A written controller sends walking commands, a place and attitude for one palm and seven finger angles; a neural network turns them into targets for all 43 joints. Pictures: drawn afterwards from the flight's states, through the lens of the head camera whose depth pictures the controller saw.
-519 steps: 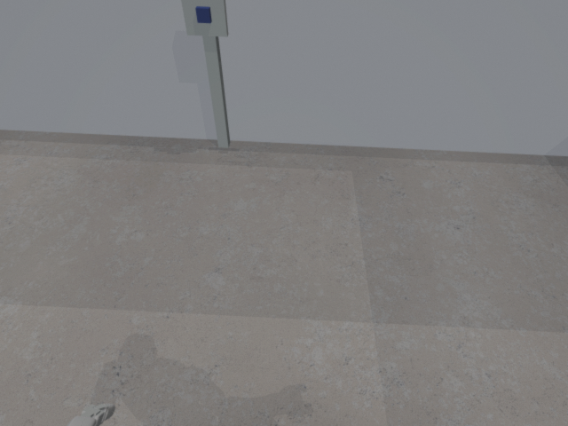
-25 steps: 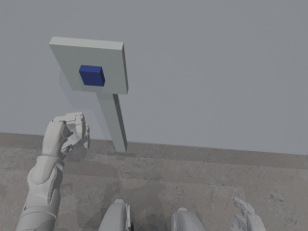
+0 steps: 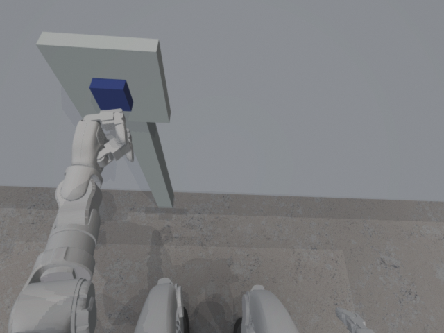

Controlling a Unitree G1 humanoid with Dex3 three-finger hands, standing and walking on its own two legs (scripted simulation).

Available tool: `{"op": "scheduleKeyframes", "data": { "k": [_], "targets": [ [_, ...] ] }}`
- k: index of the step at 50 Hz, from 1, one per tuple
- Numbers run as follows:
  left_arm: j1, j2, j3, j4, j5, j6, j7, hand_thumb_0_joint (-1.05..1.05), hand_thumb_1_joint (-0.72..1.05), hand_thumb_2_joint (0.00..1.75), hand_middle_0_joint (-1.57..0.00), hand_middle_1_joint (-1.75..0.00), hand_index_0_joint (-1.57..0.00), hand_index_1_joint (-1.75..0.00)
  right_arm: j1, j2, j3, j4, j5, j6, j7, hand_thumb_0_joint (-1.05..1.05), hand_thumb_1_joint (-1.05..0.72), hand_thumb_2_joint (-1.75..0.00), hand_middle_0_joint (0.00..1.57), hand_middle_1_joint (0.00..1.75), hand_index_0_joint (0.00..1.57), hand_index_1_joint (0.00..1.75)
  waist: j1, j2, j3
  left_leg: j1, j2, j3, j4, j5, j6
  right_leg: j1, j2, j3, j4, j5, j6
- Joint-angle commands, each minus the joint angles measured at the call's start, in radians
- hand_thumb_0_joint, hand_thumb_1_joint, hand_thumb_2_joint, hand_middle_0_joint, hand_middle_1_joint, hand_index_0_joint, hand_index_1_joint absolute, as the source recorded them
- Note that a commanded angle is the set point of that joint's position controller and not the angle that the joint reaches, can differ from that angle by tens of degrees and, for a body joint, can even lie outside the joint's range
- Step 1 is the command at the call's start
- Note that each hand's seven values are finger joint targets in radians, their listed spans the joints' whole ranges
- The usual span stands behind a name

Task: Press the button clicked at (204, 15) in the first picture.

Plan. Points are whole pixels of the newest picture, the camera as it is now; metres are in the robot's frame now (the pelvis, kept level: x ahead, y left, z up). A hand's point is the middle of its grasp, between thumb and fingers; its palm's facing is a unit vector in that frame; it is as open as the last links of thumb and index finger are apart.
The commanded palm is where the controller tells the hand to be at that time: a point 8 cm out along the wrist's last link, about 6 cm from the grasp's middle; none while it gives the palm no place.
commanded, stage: aim a knuckle at the button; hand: left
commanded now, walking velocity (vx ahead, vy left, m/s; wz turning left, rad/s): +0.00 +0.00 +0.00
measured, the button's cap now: (113, 93) +0.52 +0.19 +0.07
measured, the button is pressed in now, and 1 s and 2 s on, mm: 0 0 9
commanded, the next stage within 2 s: press the button with the knuckle in 0.74 s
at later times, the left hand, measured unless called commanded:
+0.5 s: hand (125, 150) +0.42 +0.16 +0.04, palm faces -0.06 -1.00 -0.04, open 3.1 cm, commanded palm +0.40 +0.22 +0.04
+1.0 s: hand (129, 148) +0.43 +0.16 +0.04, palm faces -0.06 -1.00 -0.03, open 3.1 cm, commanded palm +0.41 +0.21 +0.04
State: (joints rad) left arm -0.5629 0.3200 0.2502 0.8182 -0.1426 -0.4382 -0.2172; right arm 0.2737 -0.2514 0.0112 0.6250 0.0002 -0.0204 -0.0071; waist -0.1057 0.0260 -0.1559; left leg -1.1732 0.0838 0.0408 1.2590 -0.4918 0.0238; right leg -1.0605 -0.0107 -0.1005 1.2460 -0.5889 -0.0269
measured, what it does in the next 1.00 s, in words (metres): stands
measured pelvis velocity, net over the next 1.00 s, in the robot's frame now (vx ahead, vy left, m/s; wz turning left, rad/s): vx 0.00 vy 0.00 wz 0.00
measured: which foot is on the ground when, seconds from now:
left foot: down 0.00-1.00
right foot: down 0.00-1.00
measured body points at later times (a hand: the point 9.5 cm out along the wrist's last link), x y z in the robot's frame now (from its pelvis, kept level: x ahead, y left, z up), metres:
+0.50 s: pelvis +0.01 -0.01 +0.01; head +0.12 +0.00 +0.44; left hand +0.42 +0.22 +0.05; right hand +0.10 -0.27 -0.11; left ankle +0.05 +0.11 -0.62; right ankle +0.00 -0.11 -0.62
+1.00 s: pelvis +0.00 +0.00 +0.00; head +0.11 +0.01 +0.44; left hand +0.42 +0.21 +0.05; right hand +0.09 -0.26 -0.11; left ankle +0.05 +0.11 -0.62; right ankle +0.00 -0.11 -0.62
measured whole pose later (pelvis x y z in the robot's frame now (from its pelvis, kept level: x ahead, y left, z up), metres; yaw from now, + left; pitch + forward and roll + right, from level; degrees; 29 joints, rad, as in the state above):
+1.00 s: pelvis +0.00 +0.00 +0.00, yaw +0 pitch +22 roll -2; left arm -0.53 0.29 0.23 0.82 -0.15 -0.49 -0.21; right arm 0.28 -0.24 0.01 0.62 0.01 0.03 0.00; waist -0.10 0.03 -0.16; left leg -1.15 0.08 0.04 1.24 -0.49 0.02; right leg -1.03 -0.01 -0.10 1.22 -0.58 -0.03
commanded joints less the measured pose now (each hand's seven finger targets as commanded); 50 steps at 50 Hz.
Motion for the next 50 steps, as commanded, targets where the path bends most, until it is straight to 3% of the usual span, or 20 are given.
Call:
{"op": "scheduleKeyframes", "data": {
  "k": [1,2,5,6,11,16,18,21,25,27,32,35,36,37,38,41,44,45,48,50],
  "targets": [
    [-0.278,0.189,0.066,-0.165,-0.016,-0.077,0.001,0.0,0.9,0.9,-1.3,-1.5,-1.3,-1.5,0.109,-0.172,-0.066,-0.097,-0.001,-0.003,0.002,0.0,-0.9,-0.9,0.2,0.3,0.2,0.3,0.018,0.054,-0.484,0.445,-0.056,-0.092,-0.129,0.33,0.0,0.126,0.046,0.068,-0.173,0.354,-0.001],
    [-0.259,0.192,0.069,-0.185,-0.014,-0.08,0.0,0.0,0.9,0.9,-1.3,-1.5,-1.3,-1.5,0.108,-0.169,-0.067,-0.101,0.001,0.003,0.005,0.0,-0.9,-0.9,0.2,0.3,0.2,0.3,0.03,0.084,-0.504,0.469,-0.054,-0.087,-0.133,0.354,-0.003,0.132,0.045,0.069,-0.171,0.375,-0.001],
    [-0.236,0.155,0.043,-0.196,-0.025,-0.073,-0.004,0.0,0.9,0.9,-1.3,-1.5,-1.3,-1.5,0.114,-0.163,-0.07,-0.104,0.005,0.02,0.011,0.0,-0.9,-0.9,0.2,0.3,0.2,0.3,0.014,0.036,-0.475,0.443,-0.055,-0.076,-0.137,0.347,0.003,0.162,0.046,0.072,-0.189,0.399,0.007],
    [-0.229,0.167,0.055,-0.179,-0.025,-0.074,-0.003,0.0,0.9,0.9,-1.3,-1.5,-1.3,-1.5,0.121,-0.167,-0.07,-0.1,0.005,0.024,0.01,0.0,-0.9,-0.9,0.2,0.3,0.2,0.3,0.007,-0.003,-0.455,0.418,-0.055,-0.079,-0.136,0.335,0.007,0.168,0.049,0.073,-0.191,0.396,0.008],
    [-0.262,0.22,0.097,-0.236,-0.027,-0.106,0.01,0.0,0.9,0.9,-1.3,-1.5,-1.3,-1.5,0.119,-0.163,-0.07,-0.098,0.005,0.032,0.003,0.0,-0.9,-0.9,0.2,0.3,0.2,0.3,0.012,-0.003,-0.442,0.378,-0.061,-0.063,-0.137,0.305,0.012,0.212,0.046,0.093,-0.2,0.405,0.012],
    [-0.27,0.208,0.075,-0.266,-0.028,-0.142,-0.008,0.0,0.9,0.9,-1.3,-1.5,-1.3,-1.5,0.108,-0.153,-0.068,-0.09,0.006,0.027,-0.001,0.0,-0.9,-0.9,0.2,0.3,0.2,0.3,0.012,0.06,-0.458,0.413,-0.061,-0.057,-0.134,0.317,0.009,0.211,0.045,0.103,-0.204,0.417,0.01],
    [-0.255,0.154,0.027,-0.252,-0.03,-0.137,-0.022,0.0,0.9,0.9,-1.3,-1.5,-1.3,-1.5,0.104,-0.15,-0.068,-0.083,0.008,0.025,0.001,0.0,-0.9,-0.9,0.2,0.3,0.2,0.3,0.006,0.095,-0.451,0.459,-0.06,-0.064,-0.138,0.326,0.005,0.174,0.045,0.093,-0.21,0.408,0.008],
    [-0.22,0.112,-0.008,-0.188,-0.039,-0.106,-0.041,0.0,0.9,0.9,-1.3,-1.5,-1.3,-1.5,0.107,-0.157,-0.07,-0.08,0.012,0.027,0.002,0.0,-0.9,-0.9,0.2,0.3,0.2,0.3,-0.011,0.04,-0.401,0.444,-0.059,-0.072,-0.142,0.313,0.008,0.153,0.047,0.083,-0.22,0.391,0.008],
    [-0.242,0.168,0.048,-0.124,-0.048,-0.087,-0.044,0.0,0.9,0.9,-1.3,-1.5,-1.3,-1.5,0.093,-0.165,-0.068,-0.08,0.014,0.033,-0.004,0.0,-0.9,-0.9,0.2,0.3,0.2,0.3,-0.005,-0.014,-0.353,0.347,-0.065,-0.063,-0.128,0.242,0.013,0.171,0.04,0.099,-0.226,0.346,0.014],
    [-0.269,0.209,0.084,-0.167,-0.044,-0.111,-0.035,0.0,0.9,0.9,-1.3,-1.5,-1.3,-1.5,0.086,-0.162,-0.066,-0.09,0.01,0.031,-0.006,0.0,-0.9,-0.9,0.2,0.3,0.2,0.3,0.011,0.013,-0.411,0.356,-0.066,-0.059,-0.117,0.273,0.014,0.192,0.038,0.106,-0.206,0.376,0.011],
    [-0.28,0.2,0.065,-0.254,-0.035,-0.156,-0.029,0.0,0.9,0.9,-1.3,-1.5,-1.3,-1.5,0.071,-0.152,-0.064,-0.102,0.008,0.024,0.0,0.0,-0.9,-0.9,0.2,0.3,0.2,0.3,0.023,0.102,-0.484,0.45,-0.062,-0.067,-0.117,0.324,0.006,0.17,0.046,0.1,-0.189,0.396,0.005],
    [-0.274,0.18,0.04,-0.232,-0.033,-0.136,-0.035,0.0,0.9,0.9,-1.3,-1.5,-1.3,-1.5,0.075,-0.159,-0.067,-0.095,0.011,0.025,-0.002,0.0,-0.9,-0.9,0.2,0.3,0.2,0.3,0.009,0.078,-0.458,0.47,-0.055,-0.081,-0.129,0.308,0.001,0.14,0.048,0.084,-0.197,0.364,0.005],
    [-0.282,0.133,-0.001,-0.221,-0.036,-0.125,-0.039,0.0,0.9,0.9,-1.3,-1.5,-1.3,-1.5,0.076,-0.158,-0.066,-0.093,0.013,0.023,-0.002,0.0,-0.9,-0.9,0.2,0.3,0.2,0.3,-0.009,0.084,-0.442,0.471,-0.057,-0.083,-0.128,0.306,0.005,0.117,0.049,0.083,-0.201,0.358,0.006],
    [-0.276,0.154,0.017,-0.214,-0.036,-0.114,-0.036,0.0,0.9,0.9,-1.3,-1.5,-1.3,-1.5,0.081,-0.164,-0.068,-0.087,0.013,0.025,-0.002,0.0,-0.9,-0.9,0.2,0.3,0.2,0.3,0.0,0.082,-0.439,0.479,-0.052,-0.09,-0.136,0.301,0.0,0.109,0.048,0.074,-0.201,0.345,0.004],
    [-0.256,0.109,-0.016,-0.202,-0.041,-0.099,-0.04,0.0,0.9,0.9,-1.3,-1.5,-1.3,-1.5,0.08,-0.161,-0.067,-0.093,0.015,0.026,0.001,0.0,-0.9,-0.9,0.2,0.3,0.2,0.3,-0.005,0.072,-0.425,0.48,-0.056,-0.09,-0.142,0.295,0.002,0.109,0.049,0.072,-0.21,0.34,0.005],
    [-0.244,0.135,0.013,-0.195,-0.051,-0.084,-0.036,0.0,0.9,0.9,-1.3,-1.5,-1.3,-1.5,0.084,-0.17,-0.069,-0.094,0.015,0.027,-0.004,0.0,-0.9,-0.9,0.2,0.3,0.2,0.3,-0.003,0.018,-0.412,0.446,-0.056,-0.091,-0.144,0.282,0.007,0.128,0.048,0.071,-0.214,0.337,0.005],
    [-0.308,0.118,-0.001,-0.201,-0.043,-0.097,-0.016,0.0,0.9,0.9,-1.3,-1.5,-1.3,-1.5,0.08,-0.161,-0.066,-0.089,0.014,0.028,-0.003,0.0,-0.9,-0.9,0.2,0.3,0.2,0.3,-0.013,0.017,-0.396,0.442,-0.057,-0.092,-0.144,0.261,0.007,0.107,0.047,0.071,-0.214,0.313,0.007],
    [-0.334,0.152,0.024,-0.209,-0.037,-0.108,-0.005,0.0,0.9,0.9,-1.3,-1.5,-1.3,-1.5,0.085,-0.163,-0.066,-0.085,0.012,0.026,-0.004,0.0,-0.9,-0.9,0.2,0.3,0.2,0.3,-0.007,0.022,-0.399,0.436,-0.057,-0.094,-0.142,0.256,0.005,0.109,0.047,0.072,-0.208,0.303,0.006],
    [-0.35,0.151,0.025,-0.229,-0.016,-0.14,0.023,0.0,0.9,0.9,-1.3,-1.5,-1.3,-1.5,0.09,-0.158,-0.067,-0.081,0.003,0.02,0.0,0.0,-0.9,-0.9,0.2,0.3,0.2,0.3,0.003,0.095,-0.448,0.503,-0.053,-0.102,-0.142,0.302,-0.004,0.07,0.049,0.065,-0.189,0.312,0.0],
    [-0.368,0.159,0.029,-0.197,-0.007,-0.146,0.034,0.0,0.9,0.9,-1.3,-1.5,-1.3,-1.5,0.095,-0.159,-0.065,-0.073,0.0,0.022,0.001,0.0,-0.9,-0.9,0.2,0.3,0.2,0.3,-0.008,0.065,-0.434,0.478,-0.052,-0.1,-0.138,0.28,-0.002,0.073,0.049,0.066,-0.192,0.301,0.004]
  ]
}}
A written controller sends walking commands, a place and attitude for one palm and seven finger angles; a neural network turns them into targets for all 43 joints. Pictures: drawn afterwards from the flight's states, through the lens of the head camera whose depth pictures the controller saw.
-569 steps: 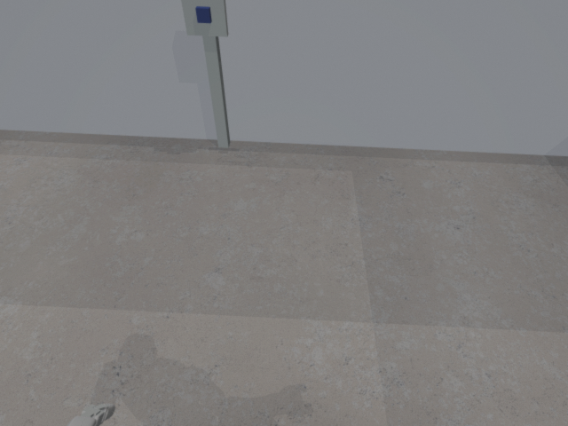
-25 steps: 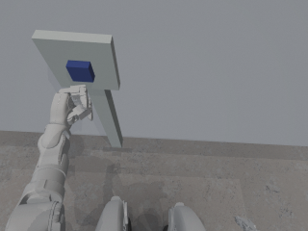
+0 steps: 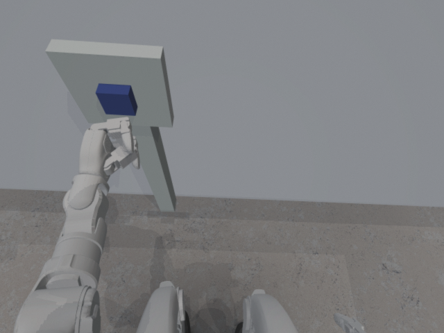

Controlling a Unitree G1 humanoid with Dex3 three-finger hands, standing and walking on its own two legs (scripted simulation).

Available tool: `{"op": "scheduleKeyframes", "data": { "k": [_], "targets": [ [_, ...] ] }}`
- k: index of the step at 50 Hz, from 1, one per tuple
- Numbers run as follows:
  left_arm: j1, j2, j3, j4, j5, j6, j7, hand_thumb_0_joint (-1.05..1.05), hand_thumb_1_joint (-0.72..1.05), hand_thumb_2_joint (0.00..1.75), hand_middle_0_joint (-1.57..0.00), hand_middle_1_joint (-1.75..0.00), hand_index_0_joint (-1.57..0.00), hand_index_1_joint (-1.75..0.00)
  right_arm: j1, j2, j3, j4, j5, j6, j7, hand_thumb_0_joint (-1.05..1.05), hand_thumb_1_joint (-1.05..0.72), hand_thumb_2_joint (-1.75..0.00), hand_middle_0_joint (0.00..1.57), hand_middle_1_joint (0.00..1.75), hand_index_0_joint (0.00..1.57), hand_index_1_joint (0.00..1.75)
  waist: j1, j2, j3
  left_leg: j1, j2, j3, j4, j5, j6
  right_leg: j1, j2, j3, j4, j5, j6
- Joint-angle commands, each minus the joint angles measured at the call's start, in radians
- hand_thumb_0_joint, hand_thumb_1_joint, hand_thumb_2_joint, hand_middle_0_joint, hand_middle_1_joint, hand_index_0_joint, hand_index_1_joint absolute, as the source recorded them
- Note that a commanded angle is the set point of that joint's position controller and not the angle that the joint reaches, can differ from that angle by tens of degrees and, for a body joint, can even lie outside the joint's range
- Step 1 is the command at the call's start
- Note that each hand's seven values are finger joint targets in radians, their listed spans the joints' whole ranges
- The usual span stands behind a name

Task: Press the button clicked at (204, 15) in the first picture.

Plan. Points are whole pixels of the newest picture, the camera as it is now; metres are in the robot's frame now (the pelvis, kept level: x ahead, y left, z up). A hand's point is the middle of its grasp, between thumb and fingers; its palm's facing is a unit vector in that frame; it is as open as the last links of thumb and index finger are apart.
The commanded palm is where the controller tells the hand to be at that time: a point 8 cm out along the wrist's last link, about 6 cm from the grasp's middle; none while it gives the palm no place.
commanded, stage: press the button with the knuckle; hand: left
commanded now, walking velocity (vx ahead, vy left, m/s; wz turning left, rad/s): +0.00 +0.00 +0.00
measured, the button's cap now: (118, 98) +0.52 +0.19 +0.07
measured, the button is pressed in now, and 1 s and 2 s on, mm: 0 9 0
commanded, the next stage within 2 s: hold the button down briefly in 0.90 s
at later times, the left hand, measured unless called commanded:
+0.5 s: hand (134, 133) +0.47 +0.16 +0.03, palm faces -0.05 -1.00 -0.04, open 2.8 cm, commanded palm +0.46 +0.21 +0.04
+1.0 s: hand (133, 130) +0.48 +0.17 +0.03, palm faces -0.06 -1.00 -0.05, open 2.8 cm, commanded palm +0.49 +0.20 +0.04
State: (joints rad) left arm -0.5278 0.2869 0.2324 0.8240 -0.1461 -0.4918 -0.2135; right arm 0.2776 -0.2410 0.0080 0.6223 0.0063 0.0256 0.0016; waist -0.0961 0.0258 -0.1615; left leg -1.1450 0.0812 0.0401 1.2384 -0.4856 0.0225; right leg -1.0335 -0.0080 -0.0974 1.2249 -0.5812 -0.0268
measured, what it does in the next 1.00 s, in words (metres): stands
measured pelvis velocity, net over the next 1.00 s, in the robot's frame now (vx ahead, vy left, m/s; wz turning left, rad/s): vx -0.03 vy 0.00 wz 0.00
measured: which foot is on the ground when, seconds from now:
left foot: down 0.00-1.00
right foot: down 0.00-1.00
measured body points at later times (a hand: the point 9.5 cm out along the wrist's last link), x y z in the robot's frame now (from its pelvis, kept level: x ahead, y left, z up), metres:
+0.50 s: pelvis +0.00 +0.00 -0.01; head +0.13 +0.01 +0.42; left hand +0.47 +0.22 +0.03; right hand +0.04 -0.27 -0.13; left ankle +0.05 +0.11 -0.63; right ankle +0.00 -0.11 -0.63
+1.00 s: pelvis -0.03 +0.00 -0.03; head +0.11 +0.03 +0.40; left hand +0.47 +0.22 +0.03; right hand +0.01 -0.27 -0.13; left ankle +0.05 +0.11 -0.63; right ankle +0.00 -0.11 -0.63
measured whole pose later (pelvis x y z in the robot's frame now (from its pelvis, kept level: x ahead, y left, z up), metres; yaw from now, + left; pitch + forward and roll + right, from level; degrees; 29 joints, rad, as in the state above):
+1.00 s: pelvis -0.03 +0.00 -0.03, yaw +0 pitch +25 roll -5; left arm -0.90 0.46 0.29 1.18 -0.07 -0.49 -0.21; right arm 0.31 -0.26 0.04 0.67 -0.02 0.01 -0.01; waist -0.17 0.03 -0.14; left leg -1.33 0.09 -0.01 1.34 -0.46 0.03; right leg -1.19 0.00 -0.14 1.30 -0.56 -0.03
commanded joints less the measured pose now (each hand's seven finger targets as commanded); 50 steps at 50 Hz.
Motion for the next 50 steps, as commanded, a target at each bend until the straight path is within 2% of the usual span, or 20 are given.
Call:
{"op": "scheduleKeyframes", "data": {
  "k": [1,4,9,10,13,14,15,17,20,21,22,25,27,30,35,42,43,45,48,50],
  "targets": [
    [-0.394,0.2,0.053,-0.179,0.003,-0.09,0.032,0.0,0.9,0.9,-1.3,-1.5,-1.3,-1.5,0.097,-0.173,-0.062,-0.071,-0.009,-0.023,-0.006,0.0,-0.9,-0.9,0.2,0.3,0.2,0.3,-0.012,0.076,-0.423,0.445,-0.051,-0.106,-0.119,0.271,-0.002,0.036,0.049,0.06,-0.165,0.282,-0.001],
    [-0.422,0.198,0.054,-0.085,0.016,-0.069,0.036,0.0,0.9,0.9,-1.3,-1.5,-1.3,-1.5,0.105,-0.178,-0.062,-0.064,-0.009,-0.012,-0.005,0.0,-0.9,-0.9,0.2,0.3,0.2,0.3,-0.028,0.048,-0.388,0.413,-0.05,-0.105,-0.122,0.225,-0.001,0.013,0.048,0.058,-0.173,0.248,0.003],
    [-0.504,0.242,0.084,-0.051,0.012,-0.065,0.026,0.0,0.9,0.9,-1.3,-1.5,-1.3,-1.5,0.116,-0.18,-0.057,-0.07,-0.009,-0.003,-0.009,0.0,-0.9,-0.9,0.2,0.3,0.2,0.3,-0.032,0.052,-0.417,0.381,-0.055,-0.095,-0.109,0.226,0.005,0.047,0.048,0.072,-0.173,0.262,0.005],
    [-0.516,0.237,0.083,-0.042,0.008,-0.067,0.023,0.0,0.9,0.9,-1.3,-1.5,-1.3,-1.5,0.12,-0.181,-0.058,-0.069,-0.009,-0.003,-0.008,0.0,-0.9,-0.9,0.2,0.3,0.2,0.3,-0.04,0.03,-0.424,0.375,-0.055,-0.094,-0.106,0.216,0.008,0.051,0.05,0.073,-0.177,0.255,0.008],
    [-0.592,0.251,0.084,-0.035,0.011,-0.086,0.016,0.0,0.9,0.9,-1.3,-1.5,-1.3,-1.5,0.131,-0.179,-0.057,-0.056,-0.013,-0.004,-0.009,0.0,-0.9,-0.9,0.2,0.3,0.2,0.3,-0.054,0.064,-0.447,0.371,-0.054,-0.092,-0.087,0.232,0.011,0.042,0.05,0.081,-0.167,0.27,0.009],
    [-0.583,0.285,0.11,-0.033,0.015,-0.091,0.016,0.0,0.9,0.9,-1.3,-1.5,-1.3,-1.5,0.138,-0.184,-0.058,-0.053,-0.014,-0.003,-0.01,0.0,-0.9,-0.9,0.2,0.3,0.2,0.3,-0.043,0.067,-0.465,0.371,-0.053,-0.092,-0.082,0.242,0.009,0.053,0.05,0.083,-0.163,0.279,0.007],
    [-0.594,0.275,0.095,-0.02,0.016,-0.09,0.009,0.0,0.9,0.9,-1.3,-1.5,-1.3,-1.5,0.138,-0.182,-0.056,-0.051,-0.013,-0.003,-0.01,0.0,-0.9,-0.9,0.2,0.3,0.2,0.3,-0.053,0.075,-0.457,0.366,-0.053,-0.09,-0.079,0.236,0.01,0.045,0.052,0.086,-0.165,0.276,0.008],
    [-0.591,0.306,0.122,-0.006,0.022,-0.093,0.007,0.0,0.9,0.9,-1.3,-1.5,-1.3,-1.5,0.148,-0.187,-0.059,-0.047,-0.016,0.0,-0.01,0.0,-0.9,-0.9,0.2,0.3,0.2,0.3,-0.047,0.083,-0.487,0.376,-0.051,-0.094,-0.073,0.268,0.01,0.044,0.053,0.084,-0.152,0.299,0.007],
    [-0.623,0.309,0.12,0.011,0.017,-0.079,0.0,0.0,0.9,0.9,-1.3,-1.5,-1.3,-1.5,0.159,-0.186,-0.057,-0.04,-0.013,0.008,-0.011,0.0,-0.9,-0.9,0.2,0.3,0.2,0.3,-0.061,0.068,-0.471,0.357,-0.051,-0.091,-0.067,0.269,0.012,0.053,0.054,0.084,-0.158,0.309,0.01],
    [-0.655,0.283,0.099,0.022,0.013,-0.075,-0.003,0.0,0.9,0.9,-1.3,-1.5,-1.3,-1.5,0.163,-0.185,-0.057,-0.037,-0.014,0.007,-0.011,0.0,-0.9,-0.9,0.2,0.3,0.2,0.3,-0.081,0.068,-0.456,0.35,-0.052,-0.094,-0.063,0.26,0.016,0.034,0.054,0.083,-0.159,0.3,0.011],
    [-0.684,0.329,0.132,0.02,0.015,-0.074,-0.001,0.0,0.9,0.9,-1.3,-1.5,-1.3,-1.5,0.169,-0.193,-0.058,-0.028,-0.014,0.007,-0.014,0.0,-0.9,-0.9,0.2,0.3,0.2,0.3,-0.078,0.066,-0.463,0.355,-0.046,-0.099,-0.062,0.255,0.015,0.029,0.054,0.081,-0.159,0.29,0.012],
    [-0.703,0.327,0.121,0.04,0.016,-0.062,-0.006,0.0,0.9,0.9,-1.3,-1.5,-1.3,-1.5,0.17,-0.189,-0.055,-0.026,-0.012,0.008,-0.016,0.0,-0.9,-0.9,0.2,0.3,0.2,0.3,-0.084,0.085,-0.456,0.336,-0.05,-0.094,-0.056,0.233,0.017,0.028,0.056,0.088,-0.167,0.27,0.011],
    [-0.734,0.368,0.146,0.05,0.021,-0.061,-0.004,0.0,0.9,0.9,-1.3,-1.5,-1.3,-1.5,0.18,-0.194,-0.052,-0.019,-0.014,0.007,-0.019,0.0,-0.9,-0.9,0.2,0.3,0.2,0.3,-0.086,0.091,-0.461,0.339,-0.046,-0.1,-0.05,0.249,0.017,0.019,0.058,0.086,-0.159,0.276,0.008],
    [-0.739,0.348,0.13,0.067,0.02,-0.058,-0.007,0.0,0.9,0.9,-1.3,-1.5,-1.3,-1.5,0.178,-0.19,-0.049,-0.02,-0.014,0.005,-0.017,0.0,-0.9,-0.9,0.2,0.3,0.2,0.3,-0.088,0.113,-0.462,0.347,-0.046,-0.102,-0.051,0.236,0.015,0.006,0.06,0.084,-0.164,0.255,0.006],
    [-0.837,0.338,0.103,0.079,0.026,-0.054,0.003,0.0,0.9,0.9,-1.3,-1.5,-1.3,-1.5,0.183,-0.196,-0.047,-0.011,-0.016,0.0,-0.017,0.0,-0.9,-0.9,0.2,0.3,0.2,0.3,-0.12,0.131,-0.443,0.357,-0.042,-0.118,-0.049,0.197,0.015,-0.06,0.063,0.074,-0.161,0.208,0.005],
    [-0.944,0.383,0.113,0.089,0.042,-0.06,0.026,0.0,0.9,0.9,-1.3,-1.5,-1.3,-1.5,0.194,-0.21,-0.042,-0.001,-0.022,-0.018,-0.024,0.0,-0.9,-0.9,0.2,0.3,0.2,0.3,-0.141,0.144,-0.48,0.356,-0.042,-0.134,-0.046,0.135,0.017,-0.101,0.064,0.07,-0.151,0.154,0.003],
    [-0.96,0.369,0.096,0.092,0.043,-0.059,0.027,0.0,0.9,0.9,-1.3,-1.5,-1.3,-1.5,0.192,-0.208,-0.039,-0.002,-0.023,-0.021,-0.023,0.0,-0.9,-0.9,0.2,0.3,0.2,0.3,-0.14,0.174,-0.468,0.361,-0.043,-0.139,-0.052,0.123,0.014,-0.117,0.064,0.066,-0.148,0.144,0.001],
    [-0.987,0.356,0.081,0.098,0.042,-0.056,0.031,0.0,0.9,0.9,-1.3,-1.5,-1.3,-1.5,0.193,-0.209,-0.039,0.002,-0.024,-0.028,-0.022,0.0,-0.9,-0.9,0.2,0.3,0.2,0.3,-0.155,0.163,-0.462,0.353,-0.044,-0.14,-0.053,0.086,0.016,-0.123,0.064,0.068,-0.155,0.124,0.003],
    [-1.031,0.384,0.089,0.087,0.046,-0.059,0.044,0.0,0.9,0.9,-1.3,-1.5,-1.3,-1.5,0.197,-0.217,-0.033,0.004,-0.027,-0.037,-0.027,0.0,-0.9,-0.9,0.2,0.3,0.2,0.3,-0.159,0.178,-0.467,0.362,-0.04,-0.156,-0.068,0.047,0.014,-0.147,0.064,0.063,-0.148,0.1,0.0],
    [-1.04,0.364,0.067,0.103,0.048,-0.054,0.049,0.0,0.9,0.9,-1.3,-1.5,-1.3,-1.5,0.196,-0.218,-0.032,0.008,-0.027,-0.045,-0.029,0.0,-0.9,-0.9,0.2,0.3,0.2,0.3,-0.173,0.169,-0.45,0.341,-0.041,-0.154,-0.067,0.007,0.017,-0.158,0.063,0.067,-0.156,0.08,0.002]
  ]
}}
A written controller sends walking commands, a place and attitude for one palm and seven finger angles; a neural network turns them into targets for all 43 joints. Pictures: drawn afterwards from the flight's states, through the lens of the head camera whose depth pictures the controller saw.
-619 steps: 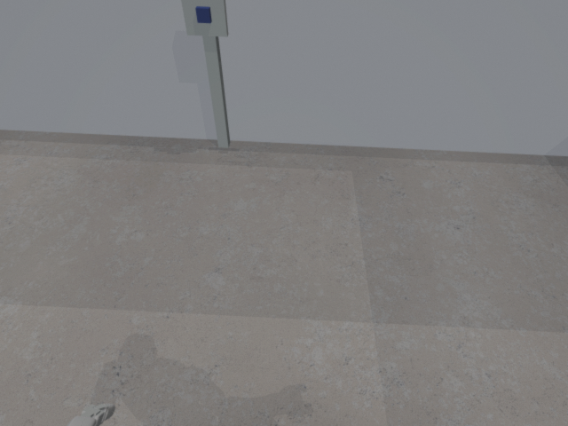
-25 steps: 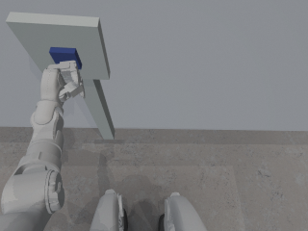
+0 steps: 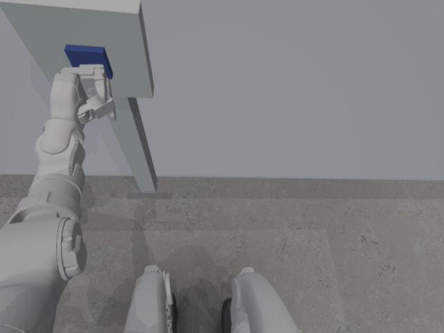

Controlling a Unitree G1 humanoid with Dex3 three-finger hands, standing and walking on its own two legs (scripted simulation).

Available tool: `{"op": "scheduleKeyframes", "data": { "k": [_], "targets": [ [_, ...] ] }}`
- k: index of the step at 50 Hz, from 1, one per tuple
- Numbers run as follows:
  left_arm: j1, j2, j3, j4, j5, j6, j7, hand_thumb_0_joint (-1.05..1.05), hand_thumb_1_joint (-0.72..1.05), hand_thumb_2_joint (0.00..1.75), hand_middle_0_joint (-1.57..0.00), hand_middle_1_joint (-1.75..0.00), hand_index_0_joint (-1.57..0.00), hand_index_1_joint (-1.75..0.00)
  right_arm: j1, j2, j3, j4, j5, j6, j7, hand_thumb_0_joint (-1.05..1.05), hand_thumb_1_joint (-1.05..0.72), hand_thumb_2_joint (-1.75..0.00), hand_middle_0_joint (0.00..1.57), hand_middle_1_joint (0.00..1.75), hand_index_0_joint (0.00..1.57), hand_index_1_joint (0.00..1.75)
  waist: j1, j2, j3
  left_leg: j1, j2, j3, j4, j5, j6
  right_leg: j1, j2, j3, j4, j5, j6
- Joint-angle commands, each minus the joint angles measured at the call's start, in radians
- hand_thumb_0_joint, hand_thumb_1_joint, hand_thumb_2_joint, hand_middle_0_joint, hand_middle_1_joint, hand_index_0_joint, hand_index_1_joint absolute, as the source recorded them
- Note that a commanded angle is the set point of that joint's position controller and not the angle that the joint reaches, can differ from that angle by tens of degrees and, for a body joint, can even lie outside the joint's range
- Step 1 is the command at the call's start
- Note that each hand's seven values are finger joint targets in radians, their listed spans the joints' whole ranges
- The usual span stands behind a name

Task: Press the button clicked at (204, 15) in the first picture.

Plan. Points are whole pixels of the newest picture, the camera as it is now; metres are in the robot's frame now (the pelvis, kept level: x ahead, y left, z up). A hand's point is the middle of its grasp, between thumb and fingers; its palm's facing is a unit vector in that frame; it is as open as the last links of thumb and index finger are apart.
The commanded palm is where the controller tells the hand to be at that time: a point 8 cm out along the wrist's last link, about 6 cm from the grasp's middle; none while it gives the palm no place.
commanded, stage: hold the button down briefly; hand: left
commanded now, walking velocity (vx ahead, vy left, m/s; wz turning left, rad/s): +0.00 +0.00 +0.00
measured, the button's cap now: (91, 58) +0.56 +0.19 +0.09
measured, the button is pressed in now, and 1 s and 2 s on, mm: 9 0 0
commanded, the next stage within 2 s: pull the fist back off the button in 0.18 s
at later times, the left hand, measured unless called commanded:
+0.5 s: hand (108, 99) +0.51 +0.17 +0.05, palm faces -0.04 -1.00 -0.04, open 3.5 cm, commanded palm +0.50 +0.20 +0.06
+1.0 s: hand (113, 123) +0.45 +0.15 +0.06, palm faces -0.04 -1.00 -0.03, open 3.1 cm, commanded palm +0.42 +0.21 +0.06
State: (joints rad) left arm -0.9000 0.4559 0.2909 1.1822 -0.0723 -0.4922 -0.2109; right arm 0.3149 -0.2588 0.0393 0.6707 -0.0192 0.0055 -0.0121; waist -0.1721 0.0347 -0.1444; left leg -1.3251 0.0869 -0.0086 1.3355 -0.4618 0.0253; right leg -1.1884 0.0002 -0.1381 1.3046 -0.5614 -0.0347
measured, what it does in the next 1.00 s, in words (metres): stands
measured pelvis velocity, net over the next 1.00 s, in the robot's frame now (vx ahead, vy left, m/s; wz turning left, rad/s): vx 0.04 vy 0.00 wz -0.01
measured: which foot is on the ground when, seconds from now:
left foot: down 0.00-1.00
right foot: down 0.00-1.00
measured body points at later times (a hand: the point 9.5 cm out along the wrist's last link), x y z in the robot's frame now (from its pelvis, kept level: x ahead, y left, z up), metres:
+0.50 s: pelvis -0.01 +0.01 +0.00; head +0.14 +0.04 +0.43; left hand +0.50 +0.22 +0.06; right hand +0.01 -0.26 -0.10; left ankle +0.08 +0.11 -0.60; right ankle +0.03 -0.11 -0.60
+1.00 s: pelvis +0.04 +0.00 +0.03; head +0.15 +0.01 +0.47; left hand +0.45 +0.21 +0.06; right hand +0.12 -0.26 -0.09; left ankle +0.08 +0.11 -0.60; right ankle +0.03 -0.11 -0.60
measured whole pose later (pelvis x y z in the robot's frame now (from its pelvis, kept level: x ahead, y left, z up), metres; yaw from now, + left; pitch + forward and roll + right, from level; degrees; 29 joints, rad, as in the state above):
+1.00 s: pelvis +0.04 +0.00 +0.03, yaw -1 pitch +23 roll -2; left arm -0.46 0.27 0.23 0.78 -0.15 -0.50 -0.18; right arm 0.28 -0.24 0.00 0.59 0.01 0.07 0.02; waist -0.09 0.03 -0.17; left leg -1.11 0.07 0.04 1.21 -0.50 0.02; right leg -1.01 0.01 -0.08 1.19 -0.58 -0.02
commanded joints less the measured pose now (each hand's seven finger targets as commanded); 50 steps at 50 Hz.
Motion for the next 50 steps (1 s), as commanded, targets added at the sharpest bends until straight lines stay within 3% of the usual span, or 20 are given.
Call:
{"op": "scheduleKeyframes", "data": {
  "k": [1,3,7,8,10,14,17,19,22,24,28,29,33,34,37,38,41,44,47,50],
  "targets": [
    [-0.682,0.211,0.017,-0.26,-0.026,-0.058,0.048,0.0,0.9,0.9,-1.3,-1.5,-1.3,-1.5,0.162,-0.202,-0.061,-0.039,-0.003,-0.029,-0.016,0.0,-0.9,-0.9,0.2,0.3,0.2,0.3,-0.093,0.173,-0.467,0.521,-0.048,-0.112,-0.17,-0.024,0.013,-0.004,0.054,0.107,-0.232,0.054,0.007],
    [-0.678,0.23,0.031,-0.264,-0.022,-0.059,0.054,0.0,0.9,0.9,-1.3,-1.5,-1.3,-1.5,0.163,-0.206,-0.061,-0.04,-0.004,-0.035,-0.017,0.0,-0.9,-0.9,0.2,0.3,0.2,0.3,-0.085,0.188,-0.5,0.534,-0.048,-0.113,-0.172,-0.021,0.012,-0.001,0.053,0.106,-0.229,0.057,0.006],
    [-0.685,0.233,0.027,-0.234,-0.022,-0.051,0.054,0.0,0.9,0.9,-1.3,-1.5,-1.3,-1.5,0.162,-0.212,-0.058,-0.039,-0.003,-0.044,-0.02,0.0,-0.9,-0.9,0.2,0.3,0.2,0.3,-0.1,0.15,-0.458,0.484,-0.046,-0.118,-0.181,-0.098,0.014,-0.012,0.052,0.109,-0.233,0.015,0.01],
    [-0.689,0.209,0.002,-0.227,-0.019,-0.047,0.054,0.0,0.9,0.9,-1.3,-1.5,-1.3,-1.5,0.161,-0.209,-0.055,-0.039,-0.002,-0.046,-0.02,0.0,-0.9,-0.9,0.2,0.3,0.2,0.3,-0.102,0.167,-0.444,0.49,-0.046,-0.123,-0.192,-0.116,0.012,-0.024,0.052,0.105,-0.232,0.009,0.008],
    [-0.7,0.244,0.023,-0.244,-0.017,-0.046,0.06,0.0,0.9,0.9,-1.3,-1.5,-1.3,-1.5,0.164,-0.215,-0.055,-0.036,-0.004,-0.052,-0.022,0.0,-0.9,-0.9,0.2,0.3,0.2,0.3,-0.097,0.184,-0.462,0.496,-0.045,-0.126,-0.192,-0.12,0.012,-0.025,0.051,0.107,-0.227,0.012,0.007],
    [-0.713,0.215,0.004,-0.248,-0.016,-0.044,0.065,0.0,0.9,0.9,-1.3,-1.5,-1.3,-1.5,0.172,-0.217,-0.057,-0.033,-0.008,-0.057,-0.021,0.0,-0.9,-0.9,0.2,0.3,0.2,0.3,-0.103,0.199,-0.469,0.537,-0.042,-0.147,-0.205,-0.117,0.007,-0.055,0.048,0.094,-0.219,0.026,0.006],
    [-0.683,0.239,0.031,-0.241,-0.01,-0.041,0.069,0.0,0.9,0.9,-1.3,-1.5,-1.3,-1.5,0.177,-0.223,-0.058,-0.034,-0.011,-0.058,-0.017,0.0,-0.9,-0.9,0.2,0.3,0.2,0.3,-0.086,0.206,-0.489,0.552,-0.041,-0.153,-0.209,-0.097,0.005,-0.052,0.047,0.089,-0.213,0.036,0.002],
    [-0.659,0.206,0.015,-0.259,-0.01,-0.043,0.065,0.0,0.9,0.9,-1.3,-1.5,-1.3,-1.5,0.179,-0.219,-0.063,-0.034,-0.014,-0.054,-0.01,0.0,-0.9,-0.9,0.2,0.3,0.2,0.3,-0.074,0.221,-0.521,0.595,-0.041,-0.156,-0.209,-0.05,0.001,-0.052,0.046,0.083,-0.21,0.064,0.0],
    [-0.583,0.196,0.029,-0.282,-0.015,-0.049,0.058,0.0,0.9,0.9,-1.3,-1.5,-1.3,-1.5,0.177,-0.218,-0.069,-0.043,-0.013,-0.043,-0.002,0.0,-0.9,-0.9,0.2,0.3,0.2,0.3,-0.048,0.218,-0.533,0.628,-0.038,-0.159,-0.222,-0.008,-0.005,-0.032,0.045,0.077,-0.211,0.086,-0.002],
    [-0.542,0.174,0.021,-0.28,-0.024,-0.046,0.053,0.0,0.9,0.9,-1.3,-1.5,-1.3,-1.5,0.173,-0.214,-0.071,-0.045,-0.01,-0.036,0.002,0.0,-0.9,-0.9,0.2,0.3,0.2,0.3,-0.048,0.169,-0.5,0.608,-0.039,-0.15,-0.226,-0.014,-0.002,-0.009,0.047,0.078,-0.226,0.084,0.001],
    [-0.455,0.136,0.01,-0.298,-0.03,-0.055,0.048,0.0,0.9,0.9,-1.3,-1.5,-1.3,-1.5,0.157,-0.202,-0.075,-0.058,-0.003,-0.023,0.006,0.0,-0.9,-0.9,0.2,0.3,0.2,0.3,-0.031,0.147,-0.48,0.592,-0.045,-0.123,-0.223,0.018,0.0,0.032,0.048,0.085,-0.239,0.096,0.002],
    [-0.44,0.166,0.034,-0.322,-0.031,-0.062,0.05,0.0,0.9,0.9,-1.3,-1.5,-1.3,-1.5,0.158,-0.204,-0.076,-0.06,-0.003,-0.019,0.006,0.0,-0.9,-0.9,0.2,0.3,0.2,0.3,-0.019,0.142,-0.485,0.594,-0.045,-0.12,-0.223,0.036,0.0,0.049,0.048,0.085,-0.238,0.105,0.001],
    [-0.32,0.108,0.012,-0.371,-0.048,-0.08,0.04,0.0,0.9,0.9,-1.3,-1.5,-1.3,-1.5,0.139,-0.188,-0.082,-0.078,0.003,-0.005,0.012,0.0,-0.9,-0.9,0.2,0.3,0.2,0.3,0.011,0.14,-0.506,0.638,-0.048,-0.101,-0.223,0.124,-0.004,0.092,0.05,0.083,-0.245,0.151,0.0],
    [-0.308,0.097,0.006,-0.381,-0.052,-0.083,0.038,0.0,0.9,0.9,-1.3,-1.5,-1.3,-1.5,0.137,-0.185,-0.083,-0.077,0.004,-0.002,0.012,0.0,-0.9,-0.9,0.2,0.3,0.2,0.3,0.005,0.116,-0.496,0.635,-0.048,-0.096,-0.222,0.139,-0.001,0.106,0.051,0.085,-0.251,0.163,0.002],
    [-0.19,0.063,-0.006,-0.448,-0.061,-0.095,0.034,0.0,0.9,0.9,-1.3,-1.5,-1.3,-1.5,0.118,-0.174,-0.087,-0.1,0.01,0.008,0.018,0.0,-0.9,-0.9,0.2,0.3,0.2,0.3,0.044,0.148,-0.512,0.685,-0.051,-0.081,-0.231,0.227,-0.007,0.146,0.051,0.082,-0.252,0.219,-0.003],
    [-0.153,0.045,-0.011,-0.48,-0.069,-0.095,0.035,0.0,0.9,0.9,-1.3,-1.5,-1.3,-1.5,0.115,-0.171,-0.091,-0.104,0.012,0.012,0.02,0.0,-0.9,-0.9,0.2,0.3,0.2,0.3,0.046,0.129,-0.532,0.701,-0.05,-0.078,-0.228,0.256,-0.006,0.161,0.053,0.082,-0.254,0.244,0.0],
    [-0.011,0.002,-0.026,-0.501,-0.082,-0.082,0.034,0.0,0.9,0.9,-1.3,-1.5,-1.3,-1.5,0.105,-0.166,-0.096,-0.123,0.016,0.023,0.025,0.0,-0.9,-0.9,0.2,0.3,0.2,0.3,0.056,0.057,-0.494,0.67,-0.054,-0.062,-0.23,0.305,-0.001,0.217,0.054,0.085,-0.261,0.309,0.005],
    [0.072,0.022,-0.003,-0.512,-0.083,-0.062,0.039,0.0,0.9,0.9,-1.3,-1.5,-1.3,-1.5,0.092,-0.161,-0.097,-0.133,0.023,0.039,0.025,0.0,-0.9,-0.9,0.2,0.3,0.2,0.3,0.066,0.0,-0.427,0.584,-0.063,-0.038,-0.231,0.29,0.003,0.281,0.048,0.098,-0.266,0.354,0.014],
    [0.187,-0.013,-0.017,-0.605,-0.088,-0.07,0.042,0.0,0.9,0.9,-1.3,-1.5,-1.3,-1.5,0.069,-0.149,-0.101,-0.16,0.025,0.042,0.028,0.0,-0.9,-0.9,0.2,0.3,0.2,0.3,0.096,0.032,-0.461,0.629,-0.066,-0.023,-0.232,0.368,0.001,0.314,0.045,0.103,-0.258,0.439,0.012],
    [0.227,-0.036,-0.038,-0.681,-0.107,-0.08,0.031,0.0,0.9,0.9,-1.3,-1.5,-1.3,-1.5,0.047,-0.143,-0.101,-0.169,0.028,0.041,0.027,0.0,-0.9,-0.9,0.2,0.3,0.2,0.3,0.09,0.004,-0.444,0.616,-0.068,-0.013,-0.228,0.359,0.003,0.348,0.043,0.113,-0.269,0.464,0.019]
  ]
}}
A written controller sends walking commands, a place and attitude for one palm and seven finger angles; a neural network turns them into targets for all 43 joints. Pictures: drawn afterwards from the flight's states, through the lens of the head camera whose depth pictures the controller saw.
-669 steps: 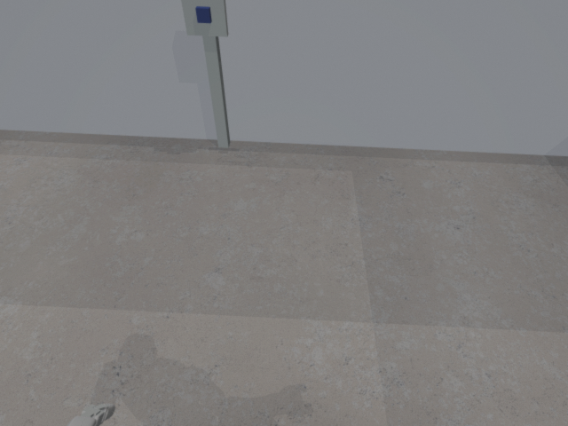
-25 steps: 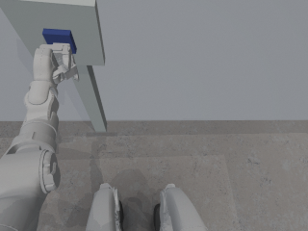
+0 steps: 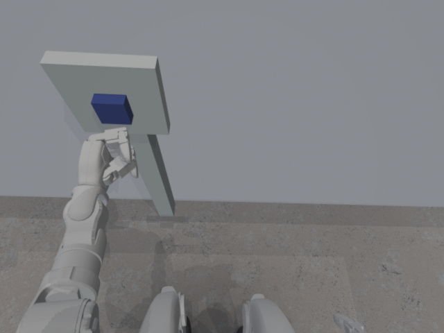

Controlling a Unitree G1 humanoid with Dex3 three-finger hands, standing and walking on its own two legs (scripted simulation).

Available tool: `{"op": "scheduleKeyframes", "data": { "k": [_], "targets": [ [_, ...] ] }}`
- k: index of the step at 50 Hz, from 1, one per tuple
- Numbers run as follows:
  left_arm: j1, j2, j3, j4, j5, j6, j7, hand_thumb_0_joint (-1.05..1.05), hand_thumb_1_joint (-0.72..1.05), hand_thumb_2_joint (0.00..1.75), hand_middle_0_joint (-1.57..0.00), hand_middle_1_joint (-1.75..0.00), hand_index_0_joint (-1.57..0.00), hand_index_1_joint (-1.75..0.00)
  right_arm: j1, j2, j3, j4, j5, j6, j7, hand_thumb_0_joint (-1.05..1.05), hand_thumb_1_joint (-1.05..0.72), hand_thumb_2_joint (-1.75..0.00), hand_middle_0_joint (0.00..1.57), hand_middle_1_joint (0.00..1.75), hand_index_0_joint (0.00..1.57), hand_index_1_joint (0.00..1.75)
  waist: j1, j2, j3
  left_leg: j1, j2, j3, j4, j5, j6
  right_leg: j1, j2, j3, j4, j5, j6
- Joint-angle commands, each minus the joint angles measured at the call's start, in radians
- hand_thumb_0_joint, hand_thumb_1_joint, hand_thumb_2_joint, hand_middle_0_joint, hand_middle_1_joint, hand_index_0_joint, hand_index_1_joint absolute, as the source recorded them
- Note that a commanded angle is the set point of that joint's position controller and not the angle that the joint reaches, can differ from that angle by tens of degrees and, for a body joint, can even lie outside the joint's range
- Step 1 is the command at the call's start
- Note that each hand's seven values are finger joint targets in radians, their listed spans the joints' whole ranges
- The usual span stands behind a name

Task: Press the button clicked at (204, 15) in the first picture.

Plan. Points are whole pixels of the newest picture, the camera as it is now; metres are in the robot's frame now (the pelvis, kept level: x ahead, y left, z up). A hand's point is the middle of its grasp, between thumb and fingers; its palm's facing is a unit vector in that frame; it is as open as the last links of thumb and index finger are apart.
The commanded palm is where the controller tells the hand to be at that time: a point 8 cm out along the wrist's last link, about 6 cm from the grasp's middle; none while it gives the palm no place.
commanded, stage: pull the fist back off the button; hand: left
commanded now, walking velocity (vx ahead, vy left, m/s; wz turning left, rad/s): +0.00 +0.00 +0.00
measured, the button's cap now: (113, 108) +0.51 +0.20 +0.06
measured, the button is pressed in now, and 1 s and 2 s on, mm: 0 0 0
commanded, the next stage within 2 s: draw the hand back to the body in 0.30 s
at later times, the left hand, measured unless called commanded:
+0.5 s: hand (124, 179) +0.37 +0.16 +0.04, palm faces -0.05 -1.00 -0.04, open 3.1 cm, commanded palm +0.33 +0.22 +0.06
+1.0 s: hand (57, 215) +0.27 +0.20 +0.15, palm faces +0.06 -0.98 -0.16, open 3.1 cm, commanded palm +0.23 +0.25 +0.16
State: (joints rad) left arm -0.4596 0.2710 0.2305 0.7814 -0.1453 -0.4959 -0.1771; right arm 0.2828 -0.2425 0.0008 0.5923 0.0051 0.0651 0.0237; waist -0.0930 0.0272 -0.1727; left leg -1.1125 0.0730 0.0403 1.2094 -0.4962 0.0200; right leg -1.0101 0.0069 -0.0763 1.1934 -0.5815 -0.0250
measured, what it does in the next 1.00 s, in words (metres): rises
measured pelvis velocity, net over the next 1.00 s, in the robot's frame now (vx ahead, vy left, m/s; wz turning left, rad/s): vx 0.01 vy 0.00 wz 0.03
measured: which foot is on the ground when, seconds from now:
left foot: down 0.00-1.00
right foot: down 0.00-1.00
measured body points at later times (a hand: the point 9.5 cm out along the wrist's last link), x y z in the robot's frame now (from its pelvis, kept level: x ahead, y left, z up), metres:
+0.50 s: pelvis -0.01 -0.01 +0.00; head +0.09 +0.00 +0.44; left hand +0.36 +0.22 +0.05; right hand +0.13 -0.27 -0.12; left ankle +0.04 +0.11 -0.63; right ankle -0.01 -0.11 -0.63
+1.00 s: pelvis +0.01 +0.00 +0.07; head +0.02 +0.00 +0.52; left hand +0.26 +0.25 +0.16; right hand +0.19 -0.24 -0.01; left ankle +0.04 +0.11 -0.63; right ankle -0.01 -0.11 -0.63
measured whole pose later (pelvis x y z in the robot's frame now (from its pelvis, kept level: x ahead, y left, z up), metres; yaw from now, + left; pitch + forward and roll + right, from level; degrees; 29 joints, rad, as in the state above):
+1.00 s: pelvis +0.01 +0.00 +0.07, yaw +2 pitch +7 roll -1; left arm 0.17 0.31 0.13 0.05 -0.18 -0.23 -0.11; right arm 0.23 -0.25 0.03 0.50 0.06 -0.01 -0.09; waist -0.02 0.03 -0.11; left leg -0.61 0.04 0.05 0.85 -0.37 0.01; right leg -0.51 0.00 -0.07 0.83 -0.45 -0.02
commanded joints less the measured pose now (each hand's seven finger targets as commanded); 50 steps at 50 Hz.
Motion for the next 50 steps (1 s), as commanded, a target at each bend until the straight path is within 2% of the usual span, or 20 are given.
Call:
{"op": "scheduleKeyframes", "data": {
  "k": [1,2,6,10,11,13,18,20,22,24,26,29,32,36,42,45,46,47,48,50],
  "targets": [
    [-0.211,0.159,0.025,-0.309,-0.038,-0.084,-0.006,0.0,0.9,0.9,-1.3,-1.5,-1.3,-1.5,0.078,-0.16,-0.063,-0.091,0.003,-0.022,-0.012,0.0,-0.9,-0.9,0.2,0.3,0.2,0.3,0.01,0.019,-0.414,0.404,-0.055,-0.063,-0.099,0.405,0.011,0.177,0.036,0.054,-0.154,0.5,0.007],
    [-0.168,0.164,0.036,-0.3,-0.04,-0.083,-0.012,0.0,0.9,0.9,-1.3,-1.5,-1.3,-1.5,0.069,-0.158,-0.062,-0.092,0.005,-0.023,-0.014,0.0,-0.9,-0.9,0.2,0.3,0.2,0.3,0.02,0.012,-0.412,0.396,-0.056,-0.061,-0.099,0.402,0.009,0.187,0.035,0.056,-0.153,0.505,0.008],
    [-0.159,0.118,-0.022,-0.378,-0.051,-0.094,-0.035,0.0,0.9,0.9,-1.3,-1.5,-1.3,-1.5,0.047,-0.152,-0.062,-0.094,0.006,-0.038,-0.022,0.0,-0.9,-0.9,0.2,0.3,0.2,0.3,0.007,0.046,-0.413,0.424,-0.056,-0.063,-0.089,0.403,0.011,0.168,0.032,0.059,-0.15,0.502,0.008],
    [-0.086,0.13,-0.005,-0.377,-0.072,-0.08,-0.058,0.0,0.9,0.9,-1.3,-1.5,-1.3,-1.5,0.019,-0.155,-0.061,-0.092,0.009,-0.044,-0.031,0.0,-0.9,-0.9,0.2,0.3,0.2,0.3,0.016,0.019,-0.399,0.393,-0.058,-0.06,-0.087,0.368,0.012,0.188,0.027,0.066,-0.159,0.488,0.012],
    [-0.12,0.137,-0.011,-0.382,-0.072,-0.079,-0.063,0.0,0.9,0.9,-1.3,-1.5,-1.3,-1.5,0.019,-0.156,-0.06,-0.088,0.008,-0.048,-0.035,0.0,-0.9,-0.9,0.2,0.3,0.2,0.3,0.002,0.02,-0.39,0.379,-0.057,-0.061,-0.077,0.362,0.016,0.181,0.027,0.071,-0.154,0.49,0.012],
    [-0.146,0.145,0.0,-0.342,-0.07,-0.07,-0.065,0.0,0.9,0.9,-1.3,-1.5,-1.3,-1.5,0.01,-0.154,-0.057,-0.08,0.009,-0.05,-0.041,0.0,-0.9,-0.9,0.2,0.3,0.2,0.3,0.001,0.011,-0.365,0.353,-0.058,-0.062,-0.071,0.328,0.015,0.165,0.026,0.075,-0.156,0.458,0.014],
    [-0.184,0.152,0.009,-0.341,-0.076,-0.069,-0.068,0.0,0.9,0.9,-1.3,-1.5,-1.3,-1.5,-0.003,-0.151,-0.054,-0.084,0.009,-0.065,-0.049,0.0,-0.9,-0.9,0.2,0.3,0.2,0.3,0.012,0.038,-0.396,0.353,-0.059,-0.062,-0.061,0.312,0.013,0.163,0.024,0.083,-0.152,0.43,0.011],
    [-0.168,0.16,0.017,-0.328,-0.077,-0.065,-0.072,0.0,0.9,0.9,-1.3,-1.5,-1.3,-1.5,-0.005,-0.151,-0.05,-0.086,0.01,-0.068,-0.047,0.0,-0.9,-0.9,0.2,0.3,0.2,0.3,0.023,0.049,-0.396,0.346,-0.061,-0.063,-0.067,0.297,0.011,0.169,0.025,0.085,-0.155,0.408,0.009],
    [-0.089,0.206,0.052,-0.422,-0.085,-0.057,-0.076,0.0,0.9,0.9,-1.3,-1.5,-1.3,-1.5,-0.01,-0.155,-0.053,-0.116,0.015,-0.068,-0.045,0.0,-0.9,-0.9,0.2,0.3,0.2,0.3,0.063,0.079,-0.481,0.415,-0.06,-0.06,-0.102,0.341,0.008,0.24,0.024,0.087,-0.166,0.446,0.005],
    [-0.011,0.228,0.065,-0.533,-0.1,-0.033,-0.072,0.0,0.9,0.9,-1.3,-1.5,-1.3,-1.5,-0.021,-0.151,-0.051,-0.149,0.023,-0.065,-0.044,0.0,-0.9,-0.9,0.2,0.3,0.2,0.3,0.085,0.083,-0.521,0.476,-0.062,-0.058,-0.15,0.371,0.009,0.315,0.027,0.081,-0.195,0.482,0.007],
    [0.123,0.228,0.078,-0.581,-0.118,0.009,-0.07,0.0,0.9,0.9,-1.3,-1.5,-1.3,-1.5,-0.022,-0.149,-0.047,-0.177,0.029,-0.063,-0.043,0.0,-0.9,-0.9,0.2,0.3,0.2,0.3,0.094,0.06,-0.498,0.486,-0.065,-0.054,-0.189,0.386,0.013,0.374,0.033,0.071,-0.224,0.504,0.009],
    [0.176,0.199,0.056,-0.591,-0.135,0.065,-0.066,0.0,0.9,0.9,-1.3,-1.5,-1.3,-1.5,-0.034,-0.143,-0.04,-0.187,0.043,-0.055,-0.054,0.0,-0.9,-0.9,0.2,0.3,0.2,0.3,0.06,-0.052,-0.32,0.411,-0.065,-0.041,-0.241,0.287,0.021,0.396,0.028,0.084,-0.304,0.44,0.03],
    [0.2,0.159,0.022,-0.589,-0.148,0.089,-0.069,0.0,0.9,0.9,-1.3,-1.5,-1.3,-1.5,-0.047,-0.146,-0.034,-0.193,0.048,-0.065,-0.064,0.0,-0.9,-0.9,0.2,0.3,0.2,0.3,0.037,-0.077,-0.195,0.409,-0.066,-0.041,-0.281,0.195,0.023,0.369,0.021,0.091,-0.374,0.308,0.034],
    [0.2,0.134,-0.027,-0.652,-0.155,0.086,-0.091,0.0,0.9,0.9,-1.3,-1.5,-1.3,-1.5,-0.055,-0.151,-0.029,-0.201,0.051,-0.086,-0.074,0.0,-0.9,-0.9,0.2,0.3,0.2,0.3,0.029,-0.011,-0.148,0.494,-0.068,-0.055,-0.326,0.166,0.025,0.352,0.025,0.07,-0.412,0.242,0.021],
    [0.322,0.2,0.025,-0.825,-0.172,0.092,-0.103,0.0,0.9,0.9,-1.3,-1.5,-1.3,-1.5,-0.088,-0.141,-0.02,-0.226,0.054,-0.13,-0.083,0.0,-0.9,-0.9,0.2,0.3,0.2,0.3,0.071,0.06,-0.191,0.632,-0.063,-0.068,-0.406,0.224,0.02,0.443,0.028,0.049,-0.444,0.297,0.011],
    [0.394,0.208,0.041,-0.888,-0.175,0.123,-0.093,0.0,0.9,0.9,-1.3,-1.5,-1.3,-1.5,-0.11,-0.135,-0.012,-0.243,0.057,-0.146,-0.085,0.0,-0.9,-0.9,0.2,0.3,0.2,0.3,0.082,0.082,-0.138,0.657,-0.06,-0.072,-0.45,0.213,0.013,0.456,0.03,0.033,-0.465,0.286,0.009],
    [0.419,0.282,0.033,-0.937,-0.04,0.173,0.044,0.0,0.9,0.9,-1.3,-1.5,-1.3,-1.5,-0.161,-0.118,-0.015,-0.243,0.05,-0.129,-0.111,0.0,-0.9,-0.9,0.2,0.3,0.2,0.3,0.128,0.024,-0.153,0.709,-0.061,-0.063,-0.503,0.199,0.019,0.469,0.004,0.081,-0.549,0.253,-0.009],
    [0.484,0.198,-0.017,-0.962,-0.024,0.215,0.115,0.0,0.9,0.9,-1.3,-1.5,-1.3,-1.5,-0.169,-0.103,-0.005,-0.26,0.048,-0.125,-0.125,0.0,-0.9,-0.9,0.2,0.3,0.2,0.3,0.104,0.037,-0.067,0.72,-0.058,-0.053,-0.534,0.178,0.017,0.468,-0.003,0.081,-0.584,0.235,0.0],
    [0.533,0.169,-0.035,-0.987,-0.014,0.245,0.154,0.0,0.9,0.9,-1.3,-1.5,-1.3,-1.5,-0.155,-0.104,-0.003,-0.263,0.048,-0.124,-0.13,0.0,-0.9,-0.9,0.2,0.3,0.2,0.3,0.102,0.025,-0.043,0.725,-0.053,-0.064,-0.553,0.168,0.014,0.476,-0.006,0.067,-0.591,0.232,0.002],
    [0.568,0.169,-0.052,-1.052,0.026,0.29,0.215,0.0,0.9,0.9,-1.3,-1.5,-1.3,-1.5,-0.153,-0.105,0.001,-0.25,0.045,-0.119,-0.135,0.0,-0.9,-0.9,0.2,0.3,0.2,0.3,0.101,0.072,-0.039,0.78,-0.05,-0.062,-0.582,0.208,0.015,0.535,-0.007,0.057,-0.61,0.287,-0.001]
  ]
}}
